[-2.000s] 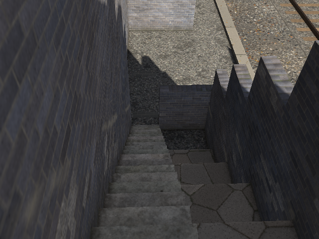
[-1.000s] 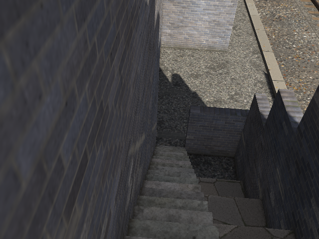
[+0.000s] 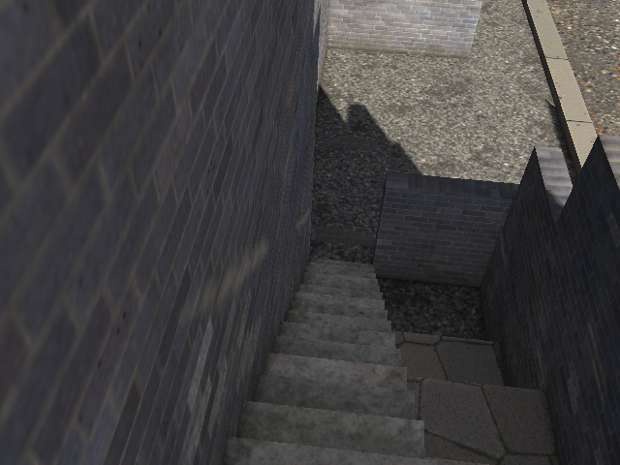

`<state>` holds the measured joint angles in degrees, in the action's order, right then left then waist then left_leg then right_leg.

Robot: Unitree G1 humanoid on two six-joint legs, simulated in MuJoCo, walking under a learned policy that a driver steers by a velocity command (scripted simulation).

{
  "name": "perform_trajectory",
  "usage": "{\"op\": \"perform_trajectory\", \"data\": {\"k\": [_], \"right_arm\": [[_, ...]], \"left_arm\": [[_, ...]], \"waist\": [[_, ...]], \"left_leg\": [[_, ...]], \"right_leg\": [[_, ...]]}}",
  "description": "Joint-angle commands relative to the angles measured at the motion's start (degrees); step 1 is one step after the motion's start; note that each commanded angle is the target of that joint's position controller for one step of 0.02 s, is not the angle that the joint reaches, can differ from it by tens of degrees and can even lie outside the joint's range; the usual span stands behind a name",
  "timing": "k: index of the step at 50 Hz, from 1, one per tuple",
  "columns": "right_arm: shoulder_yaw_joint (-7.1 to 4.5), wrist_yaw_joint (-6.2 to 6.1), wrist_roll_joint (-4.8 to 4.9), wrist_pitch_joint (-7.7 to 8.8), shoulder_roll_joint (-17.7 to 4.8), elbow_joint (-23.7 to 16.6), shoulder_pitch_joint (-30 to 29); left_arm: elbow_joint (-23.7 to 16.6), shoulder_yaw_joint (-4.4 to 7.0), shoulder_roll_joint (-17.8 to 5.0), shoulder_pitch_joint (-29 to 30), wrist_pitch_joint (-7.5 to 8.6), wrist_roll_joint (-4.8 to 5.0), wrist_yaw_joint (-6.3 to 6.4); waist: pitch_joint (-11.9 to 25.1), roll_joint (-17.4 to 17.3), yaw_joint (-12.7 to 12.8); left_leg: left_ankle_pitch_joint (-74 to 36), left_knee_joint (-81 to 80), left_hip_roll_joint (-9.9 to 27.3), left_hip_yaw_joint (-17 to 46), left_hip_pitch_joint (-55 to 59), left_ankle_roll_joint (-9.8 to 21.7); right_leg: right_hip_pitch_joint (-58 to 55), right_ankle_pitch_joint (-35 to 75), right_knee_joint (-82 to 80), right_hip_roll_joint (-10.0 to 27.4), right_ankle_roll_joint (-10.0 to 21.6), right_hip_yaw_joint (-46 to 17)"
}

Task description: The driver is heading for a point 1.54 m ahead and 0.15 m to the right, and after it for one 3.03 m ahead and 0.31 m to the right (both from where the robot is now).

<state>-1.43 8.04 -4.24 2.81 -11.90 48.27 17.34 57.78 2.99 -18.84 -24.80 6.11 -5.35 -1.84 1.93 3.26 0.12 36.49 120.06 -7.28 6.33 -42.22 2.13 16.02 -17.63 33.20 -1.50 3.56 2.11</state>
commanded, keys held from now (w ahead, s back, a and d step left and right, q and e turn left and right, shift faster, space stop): w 1.00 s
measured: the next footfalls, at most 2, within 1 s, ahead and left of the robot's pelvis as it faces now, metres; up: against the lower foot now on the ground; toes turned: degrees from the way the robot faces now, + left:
left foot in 0.36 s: +0.28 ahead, +0.09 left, -0.20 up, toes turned +1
right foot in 0.80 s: +0.51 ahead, -0.16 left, -0.41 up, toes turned -3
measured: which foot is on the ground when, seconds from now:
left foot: up 0.00-0.34, down 0.36-0.80, up 0.82-1.00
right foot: down 0.00-0.36, up 0.38-0.78, down 0.80-1.00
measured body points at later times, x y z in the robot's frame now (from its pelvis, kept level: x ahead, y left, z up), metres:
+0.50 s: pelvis +0.24 -0.01 -0.21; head +0.23 +0.01 +0.24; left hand +0.32 +0.24 -0.35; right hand +0.30 -0.25 -0.34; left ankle +0.24 +0.09 -0.94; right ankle +0.23 -0.13 -0.75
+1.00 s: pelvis +0.48 -0.10 -0.44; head +0.48 -0.10 +0.01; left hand +0.38 +0.15 -0.58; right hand +0.59 -0.33 -0.56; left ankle +0.60 +0.06 -1.00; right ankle +0.47 -0.16 -1.14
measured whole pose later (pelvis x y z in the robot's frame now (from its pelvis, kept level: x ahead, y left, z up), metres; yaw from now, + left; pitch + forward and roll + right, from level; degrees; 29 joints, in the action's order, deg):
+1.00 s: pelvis +0.48 -0.10 -0.44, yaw +1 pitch -1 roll +0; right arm -1.3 -0.1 -1.2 0.6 -10.9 48.9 12.2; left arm 63.8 0.0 -14.5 -29.6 5.3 -1.7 -1.7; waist -0.3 0.6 1.2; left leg 0.4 86.7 2.2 3.8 -56.0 -0.7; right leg 18.8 -25.6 45.1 -2.5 4.9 6.0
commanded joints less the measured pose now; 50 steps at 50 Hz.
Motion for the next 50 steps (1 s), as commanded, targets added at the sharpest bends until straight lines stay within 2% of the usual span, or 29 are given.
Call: {"op": "perform_trajectory", "data": {"k": [1,3,5,7,10,15,17,18,19,20,22,24,26,28,31,32,34,35,37,39,40,41,42,43,44,46,47,48,50], "right_arm": [[2.84,0.41,-1.05,-0.11,7.16,-2.64,9.49],[3.5,2.0,-0.65,-0.31,7.25,-0.58,8.55],[4.6,3.39,-0.61,-0.39,6.6,-4.38,0.21],[2.16,2.52,-3.27,-0.67,-2.01,-4.95,-4.44],[2.79,0.77,-4.58,-0.97,-1.29,-5.01,-6.93],[4.46,1.04,-5.27,-0.98,-0.85,-10.48,-17.1],[3.48,0.17,-5.28,0.59,-3.19,-4.83,2.83],[1.12,-1.06,-2.86,2.12,-6.02,0.76,17.06],[-0.97,-1.39,-4.27,1.76,-9.5,2.55,26.05],[-2.61,-0.02,-2.13,1.26,-14.4,1.29,24.53],[-1.52,-0.92,-0.94,1.99,-9.51,0.49,12.13],[2.87,-2.4,-1.18,3.82,5.19,0.37,1.61],[0.86,-3.45,0.12,4.52,-1.86,-1.67,-3.91],[-0.18,-4.16,0.32,5.11,-6.46,0.68,2.99],[1.33,-7.28,-0.48,5.21,-0.16,7.03,19.67],[1.6,-8.5,1.17,4.15,0.09,4.18,16.44],[0.33,-5.82,-0.52,1.98,-6.42,2.54,10.84],[1.02,-4.51,-2.21,2.35,-5.19,0.9,5.09],[1.09,-3.95,-1.41,3.75,-5.36,-4.27,-4.65],[-0.33,-3.54,-1.06,1.23,-10.2,0.86,-0.91],[0.0,-1.77,-3.99,1.37,-9.97,4.35,8.56],[0.37,-0.37,-1.83,2.23,-0.33,7.62,25.23],[-1.15,-0.64,0.71,2.71,-6.08,1.69,17.6],[-0.86,-1.64,1.29,2.76,-4.79,-2.61,7.02],[0.15,-2.97,0.66,2.19,-1.91,-3.3,5.47],[1.53,-3.66,-0.96,2.23,2.83,-1.4,5.85],[2.08,-3.08,-0.73,1.65,3.8,-0.21,9.24],[0.26,-9.46,5.75,-1.87,2.22,-0.77,-0.76],[-0.1,-12.27,4.92,-6.37,1.79,2.55,2.61]], "left_arm": [[3.03,-2.56,6.15,-8.0,-0.13,0.34,1.68],[3.91,-4.56,8.55,-6.68,1.41,2.71,2.99],[4.12,-5.29,2.56,-1.66,3.93,0.87,4.26],[3.06,-5.85,-0.42,-0.67,5.79,0.98,5.41],[2.24,-6.93,-0.63,-5.01,4.27,2.67,5.66],[-0.41,-4.54,-4.07,-6.31,0.53,3.5,3.11],[-3.62,-4.17,-4.36,2.99,-0.43,1.0,1.2],[-1.25,-3.82,-2.55,-1.27,-0.62,2.74,-0.64],[2.22,-3.73,0.02,-8.77,-0.82,1.3,-3.95],[-2.43,-2.98,-0.69,-6.83,-0.48,2.91,-4.38],[-13.11,-5.82,3.75,11.33,-0.34,2.88,-1.79],[-9.91,-6.82,4.72,7.59,-1.68,0.72,1.32],[-2.0,-4.42,2.47,-0.95,-2.22,-0.74,-1.17],[-1.55,-4.55,3.56,-1.37,-1.68,-2.85,-3.4],[-10.33,-4.57,0.16,21.69,-1.33,-0.8,-0.7],[-8.58,-5.64,0.93,19.5,-1.43,0.4,-0.59],[-6.58,-5.77,2.57,15.81,-1.88,1.85,-1.23],[-3.96,-5.34,2.98,5.51,-1.82,-1.08,-1.29],[-4.52,-2.28,-3.75,1.23,-1.53,-1.45,0.17],[-0.69,-0.42,-7.33,-3.23,-1.54,5.77,0.2],[3.93,0.99,-9.6,-18.1,0.26,4.34,-0.23],[1.99,2.35,-16.33,-16.07,0.61,3.68,-1.87],[1.01,2.71,-16.78,-18.53,-0.11,1.66,-2.89],[0.84,2.93,-13.35,-15.37,-0.43,-1.3,-2.16],[1.39,0.75,-9.35,-12.73,-0.41,1.1,-1.47],[3.59,-4.21,4.52,-11.32,0.08,0.43,0.3],[5.99,-5.2,5.96,-11.53,0.48,-0.79,1.32],[0.87,-3.48,4.7,-1.36,0.54,5.15,0.76],[2.34,-1.92,-3.26,0.77,0.6,5.75,-0.02]], "waist": [[-7.32,-4.49,-4.78],[-8.49,-3.47,-4.7],[-5.21,-4.91,-4.76],[-2.28,-2.84,-2.2],[-3.48,0.55,1.05],[-8.94,-1.48,7.78],[-5.82,-6.0,-0.69],[-2.72,-15.8,-4.96],[7.51,-20.59,-6.15],[10.01,-17.86,-4.1],[3.89,-4.71,-4.31],[-2.16,2.53,2.74],[-6.68,-6.41,5.59],[-4.31,-7.56,4.56],[-0.78,-6.95,-8.77],[-0.98,-2.76,-8.82],[-4.21,-4.92,-4.9],[-4.83,-9.3,1.52],[-9.27,-9.25,5.87],[-4.76,-1.4,4.12],[1.62,4.49,6.83],[15.53,17.47,-0.7],[15.16,11.14,4.19],[8.53,4.42,8.59],[3.9,2.2,4.72],[-8.07,-5.51,-1.47],[-10.93,-2.38,-4.06],[-7.29,-8.57,-3.23],[-2.29,-0.89,-5.89]], "left_leg": [[-27.05,-17.01,10.67,3.44,-30.44,2.96],[-47.7,-30.52,12.1,-2.39,-14.4,2.65],[-59.95,-33.24,14.1,-1.51,-5.47,-0.48],[-63.04,-43.51,13.35,0.05,-7.76,-1.47],[-64.77,-64.28,9.59,-5.23,7.23,-1.77],[-45.83,-96.64,9.28,-4.57,6.58,-0.94],[-52.25,-97.99,9.62,-3.65,26.66,0.84],[-61.98,-114.6,9.09,-6.9,40.12,3.58],[-82.55,-85.42,19.72,-3.06,69.24,15.1],[-85.59,-80.01,24.94,9.87,76.0,22.33],[-37.77,-91.24,32.21,23.12,64.41,22.42],[-28.59,-91.55,24.17,10.73,30.32,15.96],[-22.76,-89.76,9.88,-5.54,-10.92,13.11],[-27.9,-84.44,10.44,-2.54,-9.98,13.88],[-15.56,-69.86,20.17,19.43,36.04,15.92],[-9.89,-65.38,16.97,15.55,31.73,12.56],[0.9,-70.09,13.43,8.55,0.03,11.51],[-1.51,-67.4,12.88,7.46,-13.21,10.83],[-6.78,-61.07,13.7,5.28,-10.52,6.91],[-5.51,-37.79,12.82,7.17,12.53,3.69],[-15.77,-18.48,7.51,3.22,8.09,0.4],[12.46,8.06,-1.08,-0.25,-13.02,-2.51],[11.22,19.83,-3.44,-1.48,-31.17,-5.02],[-0.35,12.25,1.22,3.14,-44.53,-3.48],[-11.02,8.61,7.13,5.24,-43.56,-2.12],[-29.53,-13.56,14.09,6.4,-40.11,1.95],[-33.89,-16.83,14.37,4.88,-34.95,3.41],[-42.58,-41.38,9.87,-5.89,-11.14,-4.15],[-50.18,-49.01,8.61,-6.29,13.92,-4.94]], "right_leg": [[-5.33,33.56,1.79,14.98,7.64,-12.97],[20.78,15.28,-3.33,9.59,8.3,-10.7],[29.65,10.72,0.13,8.73,9.54,-12.72],[20.78,5.65,6.12,7.82,8.17,-13.76],[23.64,-5.81,14.49,5.34,8.04,-11.23],[1.34,1.83,22.04,6.32,12.79,-25.5],[7.18,13.67,39.75,5.84,12.58,-28.45],[9.15,6.9,56.21,-1.11,7.63,-18.9],[33.32,-21.72,84.91,-5.3,1.16,-7.78],[54.09,-27.5,96.02,-7.59,-1.63,-2.64],[68.29,-21.62,80.4,1.71,-4.47,-6.3],[53.59,6.5,47.9,12.26,-3.99,-12.39],[11.49,27.01,34.49,6.04,-4.28,0.27],[10.65,30.28,43.8,2.91,-3.86,1.62],[53.69,29.61,19.87,9.38,-6.24,-10.86],[47.05,46.05,1.78,9.59,-7.12,-11.56],[13.07,48.9,8.3,5.01,-5.86,-0.84],[-0.39,47.86,23.34,3.34,-5.2,-0.35],[-4.02,27.14,17.57,3.37,-6.43,1.21],[-6.53,32.6,-26.08,8.12,-4.37,-1.94],[-26.75,39.23,-14.55,6.55,0.02,3.68],[-45.89,84.02,13.59,16.54,15.4,-7.93],[-48.79,91.53,11.31,21.56,21.05,-20.83],[-45.34,64.2,6.79,26.09,18.78,-26.56],[-29.71,32.69,1.83,26.72,17.28,-31.76],[-7.17,11.73,-1.6,21.35,9.2,-25.3],[2.08,8.29,-4.49,18.55,8.17,-23.79],[15.29,20.9,-7.58,16.97,5.19,-18.28],[22.99,32.67,-9.27,12.56,5.54,-13.6]]}}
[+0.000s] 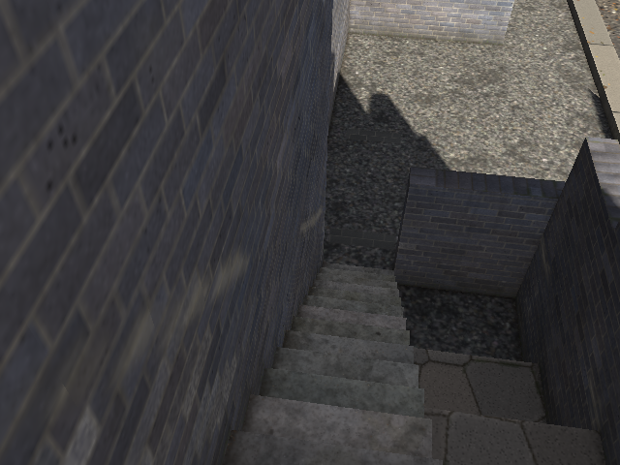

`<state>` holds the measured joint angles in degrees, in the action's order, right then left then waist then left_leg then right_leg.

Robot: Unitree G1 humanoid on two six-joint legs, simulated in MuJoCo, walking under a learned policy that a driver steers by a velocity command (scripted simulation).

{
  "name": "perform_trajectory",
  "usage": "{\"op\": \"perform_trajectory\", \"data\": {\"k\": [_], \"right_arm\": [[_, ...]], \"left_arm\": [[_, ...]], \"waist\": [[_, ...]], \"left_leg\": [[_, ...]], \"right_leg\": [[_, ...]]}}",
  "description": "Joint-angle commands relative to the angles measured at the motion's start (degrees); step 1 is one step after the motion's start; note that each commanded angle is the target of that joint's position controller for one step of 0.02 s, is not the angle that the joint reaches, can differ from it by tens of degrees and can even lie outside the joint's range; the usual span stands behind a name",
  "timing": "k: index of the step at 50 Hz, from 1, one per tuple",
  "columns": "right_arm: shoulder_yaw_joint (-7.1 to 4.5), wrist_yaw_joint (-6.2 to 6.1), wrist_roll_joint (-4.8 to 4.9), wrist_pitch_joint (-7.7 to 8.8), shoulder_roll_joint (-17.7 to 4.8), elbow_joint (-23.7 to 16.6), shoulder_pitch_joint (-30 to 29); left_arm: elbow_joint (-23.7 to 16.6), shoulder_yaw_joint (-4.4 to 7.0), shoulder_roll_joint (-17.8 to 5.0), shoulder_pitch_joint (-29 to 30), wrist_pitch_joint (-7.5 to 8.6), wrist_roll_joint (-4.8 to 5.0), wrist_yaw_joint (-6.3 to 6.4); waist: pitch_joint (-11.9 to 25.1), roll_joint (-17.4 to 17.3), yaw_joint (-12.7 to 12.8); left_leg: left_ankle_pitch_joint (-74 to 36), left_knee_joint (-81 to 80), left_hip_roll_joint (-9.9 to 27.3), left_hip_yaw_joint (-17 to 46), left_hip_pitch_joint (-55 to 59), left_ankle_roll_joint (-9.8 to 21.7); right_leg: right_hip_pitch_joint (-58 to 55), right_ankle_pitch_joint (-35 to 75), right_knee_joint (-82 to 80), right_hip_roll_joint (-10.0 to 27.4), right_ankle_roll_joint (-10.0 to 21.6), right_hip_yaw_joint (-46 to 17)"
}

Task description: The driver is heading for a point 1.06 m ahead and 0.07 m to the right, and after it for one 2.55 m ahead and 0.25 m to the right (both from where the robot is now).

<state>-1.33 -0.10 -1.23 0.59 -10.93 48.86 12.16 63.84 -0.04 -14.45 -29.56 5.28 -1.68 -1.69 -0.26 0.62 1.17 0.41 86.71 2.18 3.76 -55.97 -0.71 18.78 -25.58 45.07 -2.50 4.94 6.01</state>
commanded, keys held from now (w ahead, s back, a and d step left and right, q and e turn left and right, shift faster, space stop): w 1.00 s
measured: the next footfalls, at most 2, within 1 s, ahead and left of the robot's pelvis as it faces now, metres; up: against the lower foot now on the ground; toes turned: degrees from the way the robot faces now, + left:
left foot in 0.34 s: +0.28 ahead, +0.11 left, -0.20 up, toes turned -2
right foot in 0.76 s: +0.50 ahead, -0.13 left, -0.41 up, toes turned -3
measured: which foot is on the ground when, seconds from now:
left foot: up 0.00-0.32, down 0.34-0.78, up 0.80-1.00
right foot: down 0.00-0.34, up 0.36-0.74, down 0.76-1.00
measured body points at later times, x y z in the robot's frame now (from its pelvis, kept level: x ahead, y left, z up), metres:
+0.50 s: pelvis +0.25 +0.02 -0.19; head +0.23 +0.02 +0.25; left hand +0.33 +0.28 -0.33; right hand +0.24 -0.21 -0.34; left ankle +0.24 +0.11 -0.91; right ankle +0.26 -0.11 -0.76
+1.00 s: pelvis +0.48 -0.06 -0.42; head +0.48 -0.07 +0.03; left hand +0.37 +0.18 -0.56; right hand +0.61 -0.30 -0.54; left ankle +0.63 +0.08 -0.99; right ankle +0.46 -0.13 -1.12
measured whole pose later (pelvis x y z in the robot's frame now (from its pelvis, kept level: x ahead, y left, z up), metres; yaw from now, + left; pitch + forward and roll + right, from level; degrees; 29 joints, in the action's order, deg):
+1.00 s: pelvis +0.48 -0.06 -0.42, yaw -1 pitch -1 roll +0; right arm -2.4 2.7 -5.7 -0.2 -12.5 49.1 9.7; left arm 63.2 -1.1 -13.2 -32.1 6.9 -2.5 -1.1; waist 1.2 -0.5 2.6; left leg -8.5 81.2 -1.9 4.9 -55.3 0.2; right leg 19.9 -28.2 48.7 -2.9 5.4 3.9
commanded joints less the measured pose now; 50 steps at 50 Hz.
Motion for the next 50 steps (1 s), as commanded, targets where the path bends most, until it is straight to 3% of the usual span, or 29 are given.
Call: {"op": "perform_trajectory", "data": {"k": [1,2,4,5,6,8,9,10,11,12,14,16,17,19,21,23,27,30,32,35,38,39,40,41,44,45,48,49,50], "right_arm": [[-0.41,-4.53,2.57,-4.44,-0.39,1.86,8.29],[0.96,5.63,-7.73,-1.2,-3.24,1.05,9.03],[0.03,8.95,-9.11,2.71,-5.59,1.26,4.0],[-0.97,0.33,1.83,1.88,-1.65,-0.83,-9.45],[2.58,6.08,-7.28,2.4,-2.16,-0.05,-2.96],[2.53,7.46,-8.83,2.06,-4.3,-1.19,-3.48],[-0.49,0.74,2.84,1.89,-2.85,-1.43,-14.84],[0.49,-1.23,4.29,1.95,-2.17,-1.66,-14.64],[4.47,6.43,-10.45,1.98,-3.1,-2.5,-5.02],[2.58,7.89,-11.72,2.38,-5.88,-1.17,1.14],[3.4,8.95,-8.69,2.72,-4.99,-4.84,-6.51],[2.61,7.95,-7.04,4.3,-5.98,2.45,14.39],[0.52,6.62,-6.72,3.96,-9.17,3.95,21.07],[-2.06,6.94,-5.98,2.69,-15.39,4.56,29.36],[-1.37,6.45,-4.7,3.95,-11.18,3.9,21.67],[3.9,5.54,-5.43,6.2,6.81,4.11,11.32],[0.27,3.84,-3.09,7.32,-7.26,2.0,8.73],[2.41,-0.15,-0.8,7.91,0.62,3.08,18.39],[1.44,1.81,-2.82,5.86,-4.78,3.57,18.17],[1.55,3.78,-4.11,5.86,-5.1,-0.98,9.16],[0.11,4.71,-3.91,3.87,-9.02,2.19,8.61],[-1.12,7.39,-5.69,4.49,-10.97,5.2,17.74],[-0.69,8.38,-5.02,5.03,-2.94,7.13,27.55],[-1.16,7.82,-2.77,4.98,-5.55,-1.06,15.89],[0.05,5.28,-3.72,2.93,0.53,-2.17,11.25],[-2.06,-1.97,2.18,0.07,-1.13,2.3,7.7],[-0.88,-3.87,0.38,-4.78,2.76,3.21,8.69],[0.33,6.87,-8.91,-1.79,-0.59,2.66,11.89],[-0.62,9.18,-10.33,1.2,-3.52,1.91,9.02]], "left_arm": [[-2.46,1.3,-7.28,4.99,1.51,3.2,0.23],[-5.48,-0.55,-8.66,6.07,3.91,-3.25,1.38],[-3.59,-1.76,-6.16,-2.51,4.69,-2.88,3.3],[-1.2,0.15,-3.7,-7.05,2.03,3.47,2.54],[-4.05,-3.59,-3.94,-4.25,3.09,-2.74,3.85],[-4.15,-3.63,-3.68,-3.25,3.19,-2.27,3.31],[-1.47,-0.9,-1.43,-9.06,0.72,2.41,2.46],[-1.31,-0.83,-3.35,-6.89,-0.04,1.82,2.16],[-5.83,-2.99,-8.57,3.8,2.26,-4.31,1.12],[-7.05,-1.84,-8.9,6.94,2.85,-3.42,0.8],[-5.56,-1.77,-7.79,3.36,2.07,-0.54,2.01],[-3.29,-1.44,-8.93,3.02,1.19,-4.61,0.18],[-0.17,-1.0,-7.94,-3.45,0.57,-2.77,-1.06],[-6.09,-0.24,-5.17,0.15,0.87,-2.15,-3.52],[-16.89,-2.18,-2.93,14.16,1.69,-1.25,-2.13],[-14.88,-2.86,-3.44,14.19,1.21,-3.27,1.43],[-6.04,-1.59,-1.1,2.28,1.03,-6.31,-2.17],[-11.87,-1.76,-5.78,19.48,0.44,-4.39,-0.25],[-12.11,-1.84,-3.87,19.39,-0.2,-2.09,-0.65],[-9.96,-0.29,-7.56,9.15,-0.27,-4.09,-0.21],[-7.55,2.25,-12.03,3.8,0.55,1.89,-0.4],[-3.11,4.84,-17.12,-13.89,2.01,-0.22,-0.9],[-3.91,5.03,-19.5,-15.07,1.74,-0.45,-2.05],[-6.29,6.0,-21.03,-14.83,0.97,-2.69,-2.03],[-2.3,0.12,-5.07,-7.34,0.64,-2.75,-0.45],[-3.75,1.08,-2.2,-2.66,0.18,1.03,-0.26],[-3.45,1.68,-8.53,6.71,1.78,2.11,0.23],[-7.04,-0.97,-7.81,5.28,4.42,-2.58,0.65],[-4.1,-0.93,-6.82,-0.32,5.23,-2.68,2.17]], "waist": [[-0.56,5.5,-6.66],[-14.53,10.35,-4.58],[-6.5,4.26,1.33],[-0.89,-7.21,3.12],[-7.06,9.04,2.75],[-7.73,4.71,3.18],[-5.91,-9.28,7.77],[-6.08,-4.18,7.71],[-10.36,15.1,0.93],[-7.76,4.64,-0.47],[-8.82,-0.8,5.21],[-2.14,-5.2,-1.81],[-0.29,-15.69,-4.95],[12.25,-13.76,-6.03],[7.4,-5.41,-7.49],[-2.32,6.71,0.26],[-2.26,-4.39,4.75],[2.04,-0.74,-7.55],[-3.01,-2.33,-5.01],[-5.19,-4.7,0.39],[-1.39,1.54,1.27],[11.0,10.44,4.71],[20.04,17.96,1.98],[12.15,13.91,8.13],[-5.64,-0.97,-1.02],[-3.64,-5.83,-2.65],[-2.92,3.54,-9.14],[-14.1,19.15,-6.23],[-10.81,6.41,-0.24]], "left_leg": [[-24.97,-25.64,0.45,-1.38,21.52,-1.18],[-23.16,-10.69,2.1,7.2,3.26,2.27],[-33.34,-28.95,-0.66,7.48,-6.98,4.51],[-41.04,-43.38,-0.18,-4.16,7.02,1.87],[-32.02,-37.27,0.71,0.04,6.64,3.19],[-25.56,-36.85,0.17,-0.52,7.67,2.29],[-34.48,-51.1,-1.94,-7.38,14.59,0.73],[-34.48,-53.81,-1.79,-5.93,22.46,-0.47],[-22.49,-40.1,1.4,-1.63,24.41,1.09],[-16.75,-38.51,-0.26,-3.19,25.61,1.07],[-3.7,-70.4,1.16,-0.93,21.04,1.33],[-19.27,-66.91,0.23,-3.16,51.11,2.86],[-19.61,-82.44,-0.4,-4.75,58.78,5.21],[-32.0,-50.58,11.0,11.78,87.26,20.86],[4.82,-57.62,22.44,31.75,80.06,25.56],[9.8,-56.5,17.25,21.25,47.61,19.22],[9.32,-49.61,1.17,4.9,1.38,17.81],[23.55,-32.28,1.95,10.53,34.67,12.66],[33.93,-37.16,2.23,11.95,14.71,13.7],[28.18,-30.19,4.09,16.12,10.26,13.94],[19.0,-4.68,2.18,18.0,27.73,10.97],[15.53,19.81,-5.98,8.62,14.88,5.56],[46.09,47.52,-13.46,2.68,-8.45,1.06],[40.91,52.37,-12.58,2.98,-28.5,-0.89],[12.47,30.47,0.02,10.79,-28.59,5.0],[8.9,12.06,-3.28,4.35,-11.96,-0.4],[-18.83,-13.76,-4.94,-4.54,32.68,-2.55],[-17.98,4.38,-0.87,5.38,2.04,2.81],[-21.77,-5.21,-3.5,9.63,-14.73,4.67]], "right_leg": [[9.85,33.19,-17.72,11.06,2.77,-13.88],[13.78,11.54,-11.78,13.09,8.55,-18.09],[-1.84,4.13,-1.38,13.52,10.82,-19.68],[-5.74,1.75,-6.52,11.71,4.89,-17.22],[8.5,-5.36,-1.04,11.77,9.93,-20.11],[9.89,-13.72,-0.19,12.83,13.41,-24.3],[-0.34,5.22,-1.51,9.16,7.3,-19.7],[3.62,6.57,1.41,8.15,6.84,-19.17],[17.37,-9.76,6.15,12.1,11.9,-24.83],[14.74,-7.58,7.78,11.46,12.85,-24.35],[-1.59,-9.53,14.65,9.75,12.14,-26.86],[9.68,-0.02,31.57,7.31,9.32,-25.41],[9.23,-3.48,48.04,1.41,5.17,-15.96],[46.23,-15.98,78.94,-3.08,-2.07,-5.94],[64.29,-11.93,71.25,3.72,-5.84,-11.84],[55.66,13.52,39.01,14.88,-5.32,-18.71],[8.33,31.15,37.96,5.19,-6.34,-2.79],[32.92,55.09,-6.1,9.97,-8.11,-11.8],[11.28,52.09,-4.68,6.93,-7.08,-5.76],[0.68,40.02,2.84,6.41,-7.61,-4.85],[-9.49,36.24,-34.97,7.75,-4.22,-3.82],[-36.17,53.6,-10.78,7.78,3.05,-0.94],[-52.38,82.59,4.03,16.94,16.17,-13.64],[-50.58,76.19,-4.6,24.25,20.55,-33.34],[-13.3,7.86,-17.12,24.41,13.49,-35.78],[-4.14,21.3,-13.95,21.56,4.81,-28.74],[28.56,26.71,-21.9,12.9,1.83,-18.39],[24.34,-1.43,-11.44,13.08,9.46,-21.25],[4.39,-1.9,-7.06,13.56,11.74,-23.88]]}}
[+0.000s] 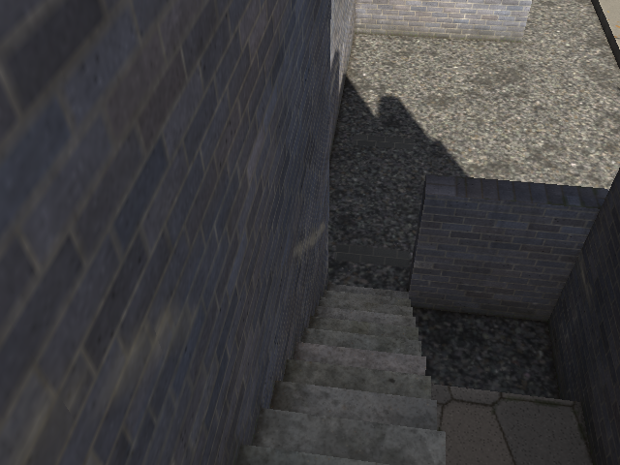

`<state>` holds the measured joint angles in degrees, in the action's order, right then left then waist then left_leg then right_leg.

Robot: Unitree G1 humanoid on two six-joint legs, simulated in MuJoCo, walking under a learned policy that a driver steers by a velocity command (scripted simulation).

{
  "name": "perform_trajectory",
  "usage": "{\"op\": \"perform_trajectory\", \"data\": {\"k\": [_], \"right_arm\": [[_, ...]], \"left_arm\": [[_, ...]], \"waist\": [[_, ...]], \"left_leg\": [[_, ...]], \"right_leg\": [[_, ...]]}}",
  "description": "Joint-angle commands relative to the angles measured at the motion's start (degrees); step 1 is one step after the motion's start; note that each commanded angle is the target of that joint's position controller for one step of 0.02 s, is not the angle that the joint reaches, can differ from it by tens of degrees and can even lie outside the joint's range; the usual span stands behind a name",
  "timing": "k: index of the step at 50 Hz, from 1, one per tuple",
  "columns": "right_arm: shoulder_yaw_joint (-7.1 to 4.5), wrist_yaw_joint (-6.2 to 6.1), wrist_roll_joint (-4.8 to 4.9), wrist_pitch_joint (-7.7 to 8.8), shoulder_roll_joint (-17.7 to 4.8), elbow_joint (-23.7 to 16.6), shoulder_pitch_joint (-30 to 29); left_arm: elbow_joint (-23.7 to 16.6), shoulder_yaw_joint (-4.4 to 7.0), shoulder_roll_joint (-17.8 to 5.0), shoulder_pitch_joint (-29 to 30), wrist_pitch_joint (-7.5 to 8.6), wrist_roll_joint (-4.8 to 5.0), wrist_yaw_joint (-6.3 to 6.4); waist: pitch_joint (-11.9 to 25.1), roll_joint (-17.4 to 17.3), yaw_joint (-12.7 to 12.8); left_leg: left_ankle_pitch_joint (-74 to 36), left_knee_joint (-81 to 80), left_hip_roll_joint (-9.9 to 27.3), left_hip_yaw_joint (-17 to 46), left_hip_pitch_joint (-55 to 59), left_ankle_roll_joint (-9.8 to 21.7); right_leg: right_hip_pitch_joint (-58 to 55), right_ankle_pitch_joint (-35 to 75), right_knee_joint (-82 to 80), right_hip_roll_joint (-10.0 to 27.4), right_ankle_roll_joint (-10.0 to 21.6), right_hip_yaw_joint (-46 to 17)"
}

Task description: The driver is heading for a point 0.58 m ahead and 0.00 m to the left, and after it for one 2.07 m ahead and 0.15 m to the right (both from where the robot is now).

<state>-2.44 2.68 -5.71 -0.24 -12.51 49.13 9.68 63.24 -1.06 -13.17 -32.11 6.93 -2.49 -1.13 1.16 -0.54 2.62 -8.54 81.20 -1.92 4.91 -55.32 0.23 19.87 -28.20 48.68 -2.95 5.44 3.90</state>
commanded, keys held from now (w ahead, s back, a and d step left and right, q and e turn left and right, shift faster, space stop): w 1.00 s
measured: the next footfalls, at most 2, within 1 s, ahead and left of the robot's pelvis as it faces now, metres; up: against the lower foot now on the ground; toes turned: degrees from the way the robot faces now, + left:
left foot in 0.28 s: +0.25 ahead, +0.09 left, -0.20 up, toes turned -1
right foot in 0.68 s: +0.47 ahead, -0.11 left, -0.41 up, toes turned -2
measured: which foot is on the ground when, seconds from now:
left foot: up 0.00-0.26, down 0.28-0.68, up 0.70-1.00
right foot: down 0.00-0.28, up 0.30-0.66, down 0.68-1.00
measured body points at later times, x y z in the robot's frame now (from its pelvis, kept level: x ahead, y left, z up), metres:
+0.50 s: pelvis +0.27 +0.01 -0.23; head +0.26 +0.00 +0.22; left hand +0.42 +0.26 -0.34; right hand +0.24 -0.20 -0.38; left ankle +0.21 +0.09 -0.90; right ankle +0.38 -0.13 -0.85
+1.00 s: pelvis +0.54 -0.04 -0.46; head +0.54 -0.04 -0.01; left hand +0.42 +0.16 -0.60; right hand +0.67 -0.25 -0.58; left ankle +0.74 +0.11 -1.09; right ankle +0.44 -0.11 -1.11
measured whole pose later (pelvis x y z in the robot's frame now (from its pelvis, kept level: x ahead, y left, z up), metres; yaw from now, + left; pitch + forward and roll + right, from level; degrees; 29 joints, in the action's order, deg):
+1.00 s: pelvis +0.54 -0.04 -0.46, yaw +0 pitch +2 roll -1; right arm 1.7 8.0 -8.4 2.9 -11.1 49.7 11.0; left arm 62.3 -5.5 -10.4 -32.8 8.4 -4.1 1.5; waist 2.7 0.0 4.7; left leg -23.5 58.1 2.6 4.7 -51.1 0.9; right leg 20.2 -44.0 62.1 -5.1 6.4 4.6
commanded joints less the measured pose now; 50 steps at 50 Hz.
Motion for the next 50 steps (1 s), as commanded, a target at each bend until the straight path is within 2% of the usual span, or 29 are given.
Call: {"op": "perform_trajectory", "data": {"k": [1,3,4,5,6,7,8,9,10,12,14,15,17,19,22,26,28,29,31,32,34,35,36,38,40,41,42,44,50], "right_arm": [[0.84,6.73,-5.07,3.48,-3.58,-1.12,0.45],[2.06,5.02,-3.28,4.77,-1.48,-1.48,-5.67],[1.15,-2.09,5.32,3.28,1.96,-3.26,-15.99],[3.96,3.59,-3.88,2.58,-2.21,-3.09,-5.61],[2.89,4.37,-5.88,3.09,-1.98,-2.16,0.93],[0.53,-2.8,6.92,2.74,-1.02,1.83,-1.85],[1.31,-4.31,8.54,2.38,-0.4,2.11,-1.41],[4.5,3.74,-7.73,2.93,-2.63,-4.24,-3.27],[2.83,4.81,-8.8,3.92,-4.25,-2.86,3.78],[1.03,4.81,-2.91,4.05,-8.51,2.52,10.91],[-0.51,3.31,-2.86,4.24,-9.03,4.09,23.67],[-1.01,3.62,-2.87,3.8,-12.64,4.14,29.4],[-0.84,3.5,-1.82,4.85,-9.82,3.97,24.88],[4.32,2.9,-0.64,7.27,6.76,3.54,11.8],[1.62,1.7,1.93,8.52,-2.18,1.27,6.73],[2.92,-2.67,2.82,9.02,2.45,3.1,18.86],[1.78,-0.41,0.73,7.37,-3.95,3.54,18.43],[2.53,0.94,-0.55,7.68,-3.94,2.3,14.26],[1.64,0.99,0.62,8.4,-6.18,-2.88,6.22],[0.83,1.24,1.12,7.73,-6.66,-1.91,6.57],[-0.65,3.78,-0.71,6.77,-8.68,2.12,11.86],[0.4,5.31,0.42,7.21,-0.34,3.96,23.55],[0.44,5.15,1.39,6.93,-0.32,-2.18,17.3],[0.21,3.35,2.36,5.15,-1.84,-5.03,10.65],[1.97,3.13,0.64,4.46,3.55,-0.88,16.36],[0.79,-3.76,6.55,1.42,2.59,-3.19,5.17],[2.06,3.06,1.13,2.74,3.84,-0.58,10.43],[2.6,7.31,-2.63,3.17,0.48,-0.32,9.28],[3.38,4.95,-3.49,3.38,-6.43,-2.59,-0.44]], "left_arm": [[-2.16,-1.36,-6.07,-3.44,3.96,-2.74,3.06],[-2.56,-3.06,-3.08,-6.29,3.57,-1.42,5.07],[-0.34,-0.01,-5.37,-7.05,1.86,3.94,2.47],[-6.43,-3.75,-5.85,3.44,2.19,-2.74,2.5],[-5.71,-3.99,-3.71,4.53,2.52,-2.69,1.56],[-1.95,-0.14,-3.26,-4.17,1.09,4.32,1.22],[-0.54,0.46,-5.38,-4.45,-0.21,3.84,0.82],[-8.5,-2.81,-10.65,7.96,1.91,-2.95,0.0],[-8.01,-1.46,-9.89,10.23,1.88,-2.82,-0.05],[-7.26,-0.27,-9.15,6.04,0.4,-0.11,0.6],[0.08,0.27,-9.23,-4.99,-1.68,-4.42,-3.91],[-3.19,0.59,-4.22,-10.13,-1.54,-2.48,-4.69],[-16.55,-1.02,-3.68,11.71,-0.36,-0.78,-3.24],[-17.2,-1.4,-5.65,19.23,-0.47,-2.18,0.5],[-6.81,-1.08,-1.96,6.28,-1.97,-6.17,-0.9],[-11.76,-1.13,-6.39,20.36,-1.82,-3.06,-0.67],[-12.03,-0.79,-5.43,21.35,-2.16,-0.85,-1.4],[-9.89,-0.45,-5.25,13.15,-2.43,-4.24,-1.61],[-11.19,1.79,-11.57,13.4,-2.71,-4.63,-1.22],[-11.44,2.38,-12.4,15.47,-2.55,-1.65,-1.04],[-0.8,4.64,-14.64,-14.56,-0.32,0.63,-0.54],[-2.36,4.66,-19.66,-12.02,-0.41,-0.65,-2.03],[-4.86,6.31,-20.82,-8.94,-0.82,-3.15,-1.81],[-3.11,5.47,-16.07,-5.01,-1.52,-3.76,-1.63],[-0.63,0.08,-0.02,-1.79,-1.0,-3.04,-0.21],[-5.15,0.15,1.05,6.5,-1.25,3.89,0.28],[-1.73,-1.56,-0.34,3.3,1.12,-1.92,1.34],[-4.42,-1.62,-3.71,8.6,2.71,-1.87,2.97],[-6.52,-2.36,-10.53,6.67,2.02,-1.59,2.2]], "waist": [[-10.25,1.46,2.74],[-3.5,2.1,3.87],[-2.51,-10.87,3.2],[-7.16,14.88,-1.07],[-6.46,9.01,-4.13],[-3.52,-12.75,-0.05],[-4.98,-4.89,2.17],[-11.73,16.95,-1.74],[-8.31,7.62,-4.31],[-7.96,-6.66,-1.65],[-0.57,-6.72,-6.05],[11.94,-12.36,-5.24],[5.6,-4.93,-8.84],[-0.9,13.76,-2.35],[-6.38,-2.64,3.45],[-1.12,2.1,-7.58],[-4.71,-1.04,-6.06],[-5.07,-6.36,-0.5],[-7.3,-3.26,0.35],[-5.46,1.4,-1.22],[1.42,12.8,7.89],[12.14,16.07,0.15],[10.93,10.15,1.82],[1.79,3.53,2.43],[-9.2,-2.82,-5.98],[-6.77,-2.68,-6.39],[-10.05,1.37,-7.86],[-5.83,0.97,-6.4],[-4.74,3.68,-1.5]], "left_leg": [[-16.1,-9.01,1.96,9.6,-23.72,4.43],[-27.17,-27.05,2.19,2.99,-10.21,4.46],[-30.62,-35.22,-0.78,-7.22,9.52,0.5],[-24.34,-25.6,4.59,-2.87,14.88,1.94],[-23.9,-18.56,2.74,-3.14,22.97,1.84],[-33.87,-38.03,-2.98,-12.87,30.93,-0.76],[-29.32,-39.24,-3.01,-13.16,36.36,-1.89],[-9.3,-29.6,4.23,-4.21,34.12,-0.5],[-4.59,-28.9,0.81,-7.34,36.95,-0.46],[1.05,-73.24,3.66,-2.99,33.52,0.84],[-3.98,-64.69,6.2,-2.88,65.63,8.53],[-27.0,-37.09,12.74,5.19,86.41,20.35],[2.95,-49.42,26.34,32.8,82.7,28.34],[19.79,-47.53,19.88,20.66,55.59,18.65],[23.43,-45.42,3.62,4.47,1.15,17.46],[33.88,-26.71,4.06,7.63,26.2,12.19],[43.86,-31.18,3.63,8.32,7.04,12.88],[39.03,-27.68,4.56,10.38,-0.51,13.65],[33.3,-17.52,6.23,12.08,13.87,11.83],[31.45,-9.91,4.72,13.64,23.98,11.48],[21.78,28.69,-3.17,7.44,21.6,7.6],[54.83,53.38,-10.64,2.77,-2.06,2.68],[51.45,50.01,-9.23,3.52,-21.49,0.91],[37.02,47.53,-1.8,7.63,-35.13,0.29],[15.46,22.78,6.16,6.94,-24.31,3.71],[7.84,-5.45,2.55,-2.36,1.36,-2.88],[-2.32,6.77,7.43,-0.5,0.69,2.12],[-17.5,-4.2,7.42,2.63,-0.46,3.17],[-14.6,-27.61,3.52,-2.22,17.63,-0.96]], "right_leg": [[-7.22,-0.23,-6.49,14.69,10.96,-26.25],[-2.74,-1.92,-1.25,11.36,10.04,-22.68],[3.75,0.98,-10.9,9.31,3.69,-21.19],[23.76,-13.59,-4.01,11.43,10.21,-20.44],[29.68,-13.78,-2.31,10.37,11.21,-19.13],[17.28,1.45,-2.24,5.36,4.3,-13.45],[16.99,3.78,3.17,4.59,3.47,-13.16],[26.48,-15.17,6.82,9.78,8.09,-19.03],[24.09,-9.24,11.49,8.66,9.16,-17.65],[-1.9,-6.87,28.6,4.15,4.6,-17.19],[14.64,4.59,54.68,2.13,2.53,-17.05],[36.9,-13.18,77.07,-2.42,-1.27,-11.3],[64.88,-9.34,71.66,1.57,-6.67,-10.69],[60.56,14.44,38.24,12.56,-6.96,-16.76],[12.21,35.34,31.8,9.27,-6.97,-4.89],[26.9,58.6,-6.57,10.56,-7.45,-8.88],[3.35,53.02,-3.13,5.95,-7.45,-1.22],[-5.21,51.71,10.74,4.55,-7.43,-0.74],[2.24,35.52,-1.97,6.06,-7.44,-3.02],[2.53,27.63,-21.04,6.42,-6.39,-3.21],[-25.82,37.18,-30.95,5.41,-0.02,0.53],[-45.11,92.76,-2.71,19.01,14.41,-13.41],[-52.86,100.83,-4.03,24.15,17.99,-23.88],[-37.33,54.75,-10.51,26.74,16.75,-34.59],[-7.07,37.08,-15.4,19.89,8.52,-24.98],[9.35,42.89,-20.61,17.57,4.76,-19.71],[22.1,23.99,-18.79,13.26,9.6,-17.84],[17.97,15.82,-15.25,11.31,10.73,-17.93],[15.52,1.03,1.54,9.57,10.27,-17.19]]}}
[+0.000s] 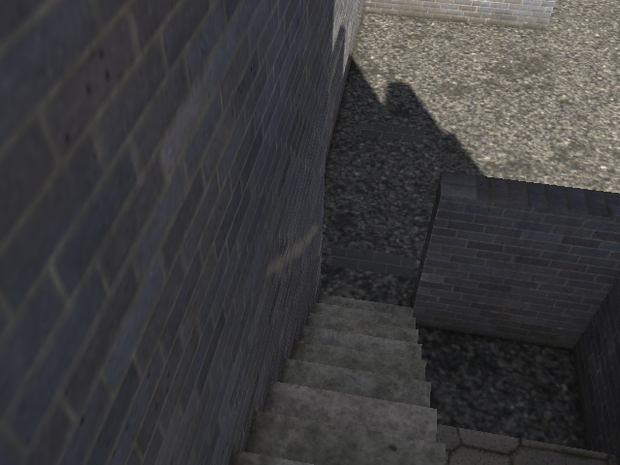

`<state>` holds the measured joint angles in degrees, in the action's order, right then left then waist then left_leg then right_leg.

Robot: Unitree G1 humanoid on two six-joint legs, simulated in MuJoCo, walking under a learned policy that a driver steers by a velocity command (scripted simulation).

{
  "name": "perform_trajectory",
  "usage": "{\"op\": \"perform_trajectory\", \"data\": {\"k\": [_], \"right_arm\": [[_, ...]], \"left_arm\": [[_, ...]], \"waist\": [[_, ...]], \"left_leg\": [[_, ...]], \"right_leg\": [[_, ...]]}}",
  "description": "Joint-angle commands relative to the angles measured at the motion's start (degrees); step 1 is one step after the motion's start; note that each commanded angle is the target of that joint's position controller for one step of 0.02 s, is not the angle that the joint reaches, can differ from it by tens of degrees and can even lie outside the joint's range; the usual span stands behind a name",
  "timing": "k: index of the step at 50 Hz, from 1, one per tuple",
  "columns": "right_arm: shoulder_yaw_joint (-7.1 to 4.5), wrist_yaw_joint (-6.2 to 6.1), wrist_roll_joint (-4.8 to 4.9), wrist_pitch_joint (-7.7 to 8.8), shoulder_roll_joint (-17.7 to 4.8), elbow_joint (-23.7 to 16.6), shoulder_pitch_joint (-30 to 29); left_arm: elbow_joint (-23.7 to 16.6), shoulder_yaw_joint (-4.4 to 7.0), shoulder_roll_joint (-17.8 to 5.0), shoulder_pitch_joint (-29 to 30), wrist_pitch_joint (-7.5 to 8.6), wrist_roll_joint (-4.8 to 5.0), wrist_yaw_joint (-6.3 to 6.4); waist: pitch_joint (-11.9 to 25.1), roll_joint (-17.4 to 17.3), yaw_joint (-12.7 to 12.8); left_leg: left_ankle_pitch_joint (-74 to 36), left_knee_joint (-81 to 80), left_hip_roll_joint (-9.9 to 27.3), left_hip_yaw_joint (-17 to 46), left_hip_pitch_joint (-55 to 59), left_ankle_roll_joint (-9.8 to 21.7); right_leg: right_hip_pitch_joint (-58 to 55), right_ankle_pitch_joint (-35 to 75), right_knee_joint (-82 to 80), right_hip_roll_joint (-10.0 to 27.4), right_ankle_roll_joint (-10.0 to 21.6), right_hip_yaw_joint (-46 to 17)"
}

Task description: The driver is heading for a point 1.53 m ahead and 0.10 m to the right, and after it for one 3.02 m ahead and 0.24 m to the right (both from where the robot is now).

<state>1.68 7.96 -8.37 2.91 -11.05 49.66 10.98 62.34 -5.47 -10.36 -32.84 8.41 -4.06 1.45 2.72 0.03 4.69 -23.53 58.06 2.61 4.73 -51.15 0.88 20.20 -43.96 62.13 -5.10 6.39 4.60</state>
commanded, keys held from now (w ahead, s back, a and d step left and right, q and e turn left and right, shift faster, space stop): w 1.00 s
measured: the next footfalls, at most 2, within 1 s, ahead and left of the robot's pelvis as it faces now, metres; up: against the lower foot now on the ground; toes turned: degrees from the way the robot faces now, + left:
left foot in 0.14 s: +0.18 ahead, +0.12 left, -0.20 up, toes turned +1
right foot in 0.52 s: +0.40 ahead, -0.11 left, -0.41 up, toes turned -2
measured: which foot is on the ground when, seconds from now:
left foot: up 0.00-0.12, down 0.14-0.52, up 0.54-0.96, down 0.98-1.00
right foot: down 0.00-0.14, up 0.16-0.50, down 0.52-0.98, up 1.00-1.00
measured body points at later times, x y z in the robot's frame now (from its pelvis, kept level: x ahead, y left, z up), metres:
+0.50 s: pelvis +0.29 -0.01 -0.27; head +0.29 -0.02 +0.18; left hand +0.41 +0.24 -0.39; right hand +0.27 -0.20 -0.43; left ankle +0.15 +0.12 -0.84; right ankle +0.39 -0.11 -0.99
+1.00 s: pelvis +0.57 -0.01 -0.50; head +0.56 -0.01 -0.05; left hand +0.52 +0.23 -0.65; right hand +0.70 -0.23 -0.62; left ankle +0.61 +0.07 -1.25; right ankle +0.39 -0.12 -1.00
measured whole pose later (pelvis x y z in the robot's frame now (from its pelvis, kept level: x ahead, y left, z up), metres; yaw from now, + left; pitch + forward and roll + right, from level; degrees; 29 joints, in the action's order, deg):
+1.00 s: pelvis +0.57 -0.01 -0.50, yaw -1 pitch +1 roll -4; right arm 1.1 7.1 -8.8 4.5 -13.3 46.5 12.2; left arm 58.1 -2.7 -13.2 -25.7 5.6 -4.2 -2.8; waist 3.2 -3.5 4.1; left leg -3.9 20.9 2.5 -1.8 -15.4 4.4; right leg 23.4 -47.2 97.2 -7.4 5.0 2.3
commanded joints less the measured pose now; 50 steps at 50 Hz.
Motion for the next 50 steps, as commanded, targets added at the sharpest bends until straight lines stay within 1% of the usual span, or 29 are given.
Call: {"op": "perform_trajectory", "data": {"k": [1,5,6,7,8,10,11,12,13,16,17,19,21,23,24,25,27,28,29,33,34,35,37,38,39,40,46,48,50], "right_arm": [[0.1,-0.05,-1.27,0.55,-6.0,-4.84,-2.13],[-0.29,-0.21,-0.6,1.33,-7.41,-3.01,5.43],[-1.13,-1.05,0.79,2.01,-6.88,-0.05,15.31],[-2.61,-2.35,-1.17,2.26,-9.46,6.67,34.78],[-3.7,-1.78,-0.71,1.59,-13.06,3.65,32.29],[-4.56,-1.71,1.16,1.76,-12.89,3.12,27.36],[-2.85,-2.07,2.15,2.29,-7.45,2.99,19.86],[0.78,-3.02,2.17,3.97,6.15,2.75,11.93],[0.27,-3.0,3.04,4.08,3.94,-0.01,7.21],[-2.71,-4.14,3.82,4.24,-6.27,-0.38,7.1],[-1.46,-5.75,4.24,5.25,-1.46,-0.64,9.9],[-0.92,-7.91,5.75,5.35,-0.56,0.47,16.97],[-2.09,-5.71,3.59,3.89,-7.25,0.66,16.48],[-1.59,-3.53,2.92,4.27,-6.4,-4.95,4.15],[-2.25,-3.08,1.29,4.3,-7.67,-5.18,1.01],[-3.3,-2.85,3.18,2.86,-9.76,-4.45,0.42],[-3.99,-0.27,2.92,2.72,-6.95,-0.03,16.18],[-5.02,0.13,4.36,3.01,-5.75,-2.92,17.13],[-4.3,-0.64,4.82,3.0,-4.87,-6.31,9.29],[-1.01,-2.29,2.37,1.87,4.01,-4.07,11.0],[-2.62,-8.65,8.83,-0.99,2.69,-5.39,0.57],[-0.97,-1.74,4.61,-0.29,2.09,-2.46,5.18],[-1.76,2.16,-0.35,0.1,-4.43,-2.07,6.76],[-3.21,-7.75,6.68,-1.09,1.44,-1.41,-0.58],[-0.81,-1.97,0.41,0.47,-4.83,-3.81,-3.09],[-1.52,-0.87,-1.74,0.72,-4.92,-2.17,-1.49],[0.61,-0.08,-2.56,0.22,-4.47,-7.44,-4.75],[-1.27,-1.04,-0.11,1.64,-6.66,-0.29,14.12],[-5.82,-1.38,0.3,1.32,-15.2,2.45,30.43]], "left_arm": [[-5.12,2.12,-13.49,5.99,0.28,-0.3,-0.77],[-5.43,3.73,-14.41,8.87,-1.61,-1.03,-2.3],[-3.68,4.7,-15.31,6.41,-2.03,0.94,-2.58],[-2.22,5.48,-16.18,4.46,-2.67,-1.35,-5.24],[-4.06,6.27,-11.87,0.82,-2.78,-0.22,-7.47],[-15.31,3.49,-6.77,14.3,-1.61,1.71,-7.41],[-18.21,4.21,-8.74,23.24,-1.12,1.33,-5.43],[-16.65,3.2,-7.27,22.93,-1.77,-0.51,-3.47],[-13.72,3.89,-8.93,19.08,-1.73,-2.06,-2.23],[-6.01,3.72,-5.39,7.21,-2.77,-3.7,-5.02],[-9.64,4.47,-8.82,15.22,-2.76,-4.07,-4.82],[-11.54,4.13,-10.8,23.51,-2.03,-0.92,-3.52],[-11.52,4.44,-9.56,23.74,-2.51,0.97,-3.94],[-9.03,6.16,-12.17,10.09,-3.18,-3.14,-3.16],[-7.86,7.2,-14.44,4.93,-3.72,-1.77,-2.79],[-6.89,8.51,-16.67,3.07,-3.25,1.76,-3.11],[-0.26,11.45,-25.2,-14.43,-1.42,1.36,-4.03],[-3.55,11.71,-26.81,-10.41,-1.77,1.03,-5.06],[-4.25,11.64,-22.6,-8.75,-1.89,-1.63,-4.39],[0.2,3.83,-1.87,-2.07,-1.85,-0.79,-2.06],[-4.46,4.91,-2.67,9.09,-2.35,4.85,-2.24],[-0.5,3.76,-6.23,3.17,-0.28,0.14,-1.75],[-3.0,2.55,-7.57,8.47,1.19,0.14,-0.1],[-0.61,5.54,-7.73,2.49,-0.89,7.12,-1.16],[-5.46,2.2,-9.61,8.47,1.18,-0.01,0.13],[-5.38,2.49,-11.35,8.96,1.14,0.28,-0.54],[-6.62,3.69,-13.59,9.29,-1.41,-0.21,-1.23],[-4.57,4.51,-13.16,5.03,-3.35,0.65,-2.87],[-4.06,6.07,-9.26,-0.98,-3.76,0.0,-7.43]], "waist": [[-5.92,4.22,-2.96],[-7.48,-0.3,-3.05],[-6.6,-7.96,-6.84],[-3.99,-13.95,-13.23],[5.88,-14.61,-9.1],[8.39,-4.16,-10.72],[0.74,-0.8,-8.84],[-3.38,10.19,-4.19],[-9.18,0.38,-1.1],[-5.48,-1.78,1.41],[-4.28,-1.88,-3.53],[-2.96,1.82,-10.06],[-6.24,-1.82,-8.36],[-8.34,-5.94,0.91],[-6.49,-5.72,2.48],[-5.72,3.54,2.99],[8.27,19.31,2.36],[12.49,16.26,-1.29],[8.09,4.81,3.22],[-11.8,-1.34,-7.52],[-10.05,-4.66,-9.93],[-9.21,4.09,-7.71],[-9.5,1.71,-7.46],[-4.89,-6.57,-6.96],[-4.74,0.4,-3.93],[-3.71,5.5,-4.95],[-6.45,4.03,-2.06],[-4.26,-6.85,-6.79],[8.38,-13.84,-9.27]], "left_leg": [[1.11,-6.41,-1.23,-2.82,16.71,-2.17],[12.21,-31.12,-1.66,-5.98,31.25,-0.12],[8.95,-50.96,-5.0,-10.67,41.21,0.34],[-0.93,-45.74,-0.71,-7.48,62.74,4.77],[-20.97,-18.22,8.78,3.07,80.9,16.21],[1.93,-22.47,18.65,18.67,81.95,23.78],[22.85,-25.51,21.94,27.72,66.94,22.37],[32.5,-24.69,13.86,14.45,49.4,14.99],[27.68,-25.9,14.34,15.6,26.79,17.34],[38.66,-19.45,1.74,3.7,-4.78,15.06],[42.09,-13.21,1.14,4.28,10.04,11.66],[49.07,-2.64,1.83,5.44,23.72,9.4],[57.89,-6.34,2.58,8.67,7.74,11.34],[45.64,0.0,3.54,9.03,0.56,10.41],[44.29,9.49,4.79,9.69,7.89,8.32],[45.66,22.8,1.14,7.68,17.81,6.42],[67.36,69.8,-13.71,3.51,1.02,0.95],[71.92,80.48,-14.87,0.65,-20.44,-2.0],[63.74,72.24,-11.01,4.86,-33.28,-1.72],[27.18,44.02,4.93,6.65,-29.0,3.04],[17.32,10.35,1.25,-4.76,2.4,-3.31],[9.45,35.69,2.69,-2.52,-0.35,-0.47],[-0.95,22.31,2.4,4.04,-6.53,0.19],[-6.74,-3.94,3.06,-4.2,7.36,-1.12],[-11.11,0.01,1.39,-1.83,11.7,-0.66],[-4.67,-1.67,-0.33,-4.43,17.47,-0.19],[11.59,-27.66,0.23,-4.66,24.81,0.62],[1.81,-50.36,-2.19,-10.94,44.83,1.76],[-23.45,-16.03,8.57,0.78,83.34,16.6]], "right_leg": [[14.16,19.33,-9.52,11.67,9.37,-17.47],[3.48,31.45,9.06,10.37,7.68,-21.22],[1.61,28.87,19.46,5.44,7.01,-17.92],[13.4,26.9,44.19,1.1,1.75,-13.91],[37.89,1.57,61.68,-3.27,-1.23,-7.89],[58.33,2.88,58.66,2.56,-4.59,-6.73],[62.72,6.68,51.09,7.62,-7.14,-11.26],[57.67,28.68,23.32,14.78,-5.53,-15.03],[42.61,29.12,18.28,15.51,-6.99,-12.7],[5.77,52.67,18.13,9.36,-7.42,-3.61],[20.44,61.26,4.48,12.51,-7.06,-9.22],[24.63,74.65,-24.59,13.24,-8.3,-9.15],[4.13,69.93,-20.84,9.07,-8.5,-3.44],[-6.59,56.4,-5.97,6.92,-8.7,-1.89],[-8.27,55.89,-15.01,9.29,-7.84,-4.21],[-9.33,51.08,-40.93,9.47,-7.3,-2.69],[-43.08,97.24,-20.92,17.14,9.56,-9.36],[-51.64,116.51,-16.61,23.64,17.59,-23.69],[-51.55,106.14,-16.29,27.41,16.64,-28.13],[-1.85,43.14,-29.78,23.73,7.85,-30.17],[17.86,54.55,-35.29,18.41,2.37,-20.94],[23.86,26.82,-34.77,11.46,4.34,-16.17],[19.73,25.64,-25.78,14.98,11.1,-21.61],[10.33,43.2,-26.88,12.84,4.61,-19.13],[20.84,24.06,-17.36,10.17,6.27,-12.6],[21.38,15.3,-16.42,10.9,7.67,-12.33],[3.16,23.47,0.27,12.83,7.56,-23.56],[0.57,25.26,21.23,5.27,4.98,-17.59],[40.12,2.22,64.41,-3.29,-3.59,-9.17]]}}
Keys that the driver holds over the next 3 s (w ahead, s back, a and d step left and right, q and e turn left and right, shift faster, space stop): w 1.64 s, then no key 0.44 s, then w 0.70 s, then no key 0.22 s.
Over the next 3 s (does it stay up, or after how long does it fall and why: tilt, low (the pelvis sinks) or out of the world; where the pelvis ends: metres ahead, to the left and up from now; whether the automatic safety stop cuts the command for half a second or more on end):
stays up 1.37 -0.13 -1.24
